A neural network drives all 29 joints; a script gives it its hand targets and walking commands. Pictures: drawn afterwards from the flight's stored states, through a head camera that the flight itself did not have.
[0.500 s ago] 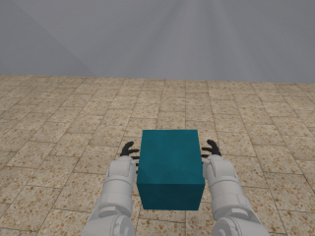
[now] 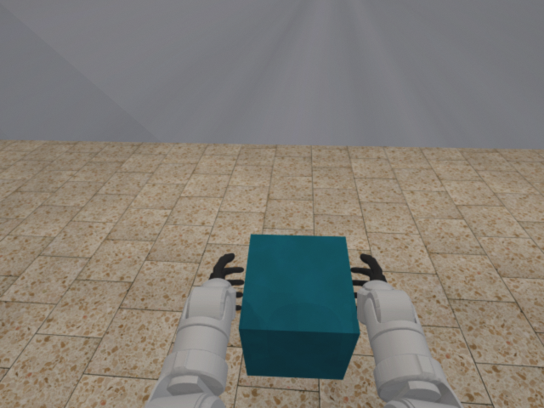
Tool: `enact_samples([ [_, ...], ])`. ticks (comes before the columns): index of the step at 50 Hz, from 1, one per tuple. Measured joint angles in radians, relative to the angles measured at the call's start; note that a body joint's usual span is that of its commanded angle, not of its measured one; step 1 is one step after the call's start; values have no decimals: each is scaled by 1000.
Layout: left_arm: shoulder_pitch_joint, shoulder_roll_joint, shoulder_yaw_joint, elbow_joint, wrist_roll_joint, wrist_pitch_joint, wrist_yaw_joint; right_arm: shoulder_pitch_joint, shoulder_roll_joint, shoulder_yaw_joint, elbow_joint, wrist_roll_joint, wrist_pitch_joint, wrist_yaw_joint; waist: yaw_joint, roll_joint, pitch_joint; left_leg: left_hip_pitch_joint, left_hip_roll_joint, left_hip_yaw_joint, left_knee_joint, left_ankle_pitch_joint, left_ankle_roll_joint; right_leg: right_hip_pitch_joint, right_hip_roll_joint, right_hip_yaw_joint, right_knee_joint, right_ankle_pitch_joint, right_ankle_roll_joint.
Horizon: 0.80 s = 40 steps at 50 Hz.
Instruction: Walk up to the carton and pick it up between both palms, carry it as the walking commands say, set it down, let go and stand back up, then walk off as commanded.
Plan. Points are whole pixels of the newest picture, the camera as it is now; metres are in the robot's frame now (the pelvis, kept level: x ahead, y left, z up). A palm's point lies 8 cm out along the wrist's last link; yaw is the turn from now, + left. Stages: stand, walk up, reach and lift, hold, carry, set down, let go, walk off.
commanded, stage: hold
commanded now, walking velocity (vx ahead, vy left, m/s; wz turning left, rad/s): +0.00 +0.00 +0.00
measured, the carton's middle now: (296, 306) +0.32 -0.01 -0.03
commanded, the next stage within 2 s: carry in 1.18 s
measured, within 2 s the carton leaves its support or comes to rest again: neither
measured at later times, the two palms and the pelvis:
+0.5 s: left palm (225, 295) +0.29 +0.11 +0.05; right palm (382, 295) +0.28 -0.15 +0.05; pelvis -0.01 -0.01 +0.00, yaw +0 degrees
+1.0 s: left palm (218, 294) +0.29 +0.12 +0.05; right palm (377, 296) +0.28 -0.14 +0.05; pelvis +0.00 +0.00 +0.00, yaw +0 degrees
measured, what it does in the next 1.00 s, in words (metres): stands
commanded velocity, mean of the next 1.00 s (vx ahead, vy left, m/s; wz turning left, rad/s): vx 0.00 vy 0.00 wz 0.00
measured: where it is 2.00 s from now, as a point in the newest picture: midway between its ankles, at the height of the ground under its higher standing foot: outside the picture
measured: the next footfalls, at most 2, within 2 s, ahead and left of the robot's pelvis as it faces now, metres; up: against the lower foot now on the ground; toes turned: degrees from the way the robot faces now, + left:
left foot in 1.68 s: -0.02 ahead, +0.07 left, +0.00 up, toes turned +6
right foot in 1.88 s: -0.01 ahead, -0.22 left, +0.00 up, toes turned +1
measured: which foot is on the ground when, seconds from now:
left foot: down 0.00-1.00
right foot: down 0.00-1.00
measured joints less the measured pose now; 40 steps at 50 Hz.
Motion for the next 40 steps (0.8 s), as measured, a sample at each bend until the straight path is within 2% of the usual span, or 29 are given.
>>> enact_samples([
  [6, -20, -8, 33, 26, 5, -9, -7, -17, 6, -31, 9, -18, 4, 3, 6, 6, 13, 4, -4, 7, 0, 5, 3, 0, -3, 6, 7, 3, 4],
  [12, -53, -21, 40, 52, 0, -27, 74, -33, 13, -43, 25, -20, -15, -11, 7, 5, 16, -20, -4, 5, 13, 6, -1, -27, -2, 4, 27, 0, 1],
  [15, -63, -25, 46, 74, 6, -38, 93, -34, 13, -42, 33, -17, -17, -21, 11, 5, 1, -29, 1, 3, 13, 7, -5, -36, 3, 2, 24, 4, -2],
  [20, -70, -27, 87, 100, 18, -52, 70, -50, 19, -63, 52, -28, -18, -28, 12, 4, -9, -29, 9, 0, 9, 8, -11, -36, 10, -1, 19, 6, -9],
  [27, -52, -20, 90, 84, 18, -55, 19, -41, 16, -59, 47, -20, -23, -24, 16, 0, -19, -31, 16, -6, 8, 5, -18, -37, 17, -7, 18, 5, -16],
  [35, -48, -19, 77, 57, 19, -46, 30, -44, 18, -52, 48, -15, -33, -21, 26, -2, -13, -35, 17, -10, 13, 0, -21, -39, 18, -11, 20, 0, -18],
  [40, -14, -5, 44, 36, 2, -38, 4, -26, 10, -23, 34, -14, -21, -11, 26, 6, -20, -23, 16, -10, -6, 6, -18, -24, 15, -10, -3, 7, -15],
])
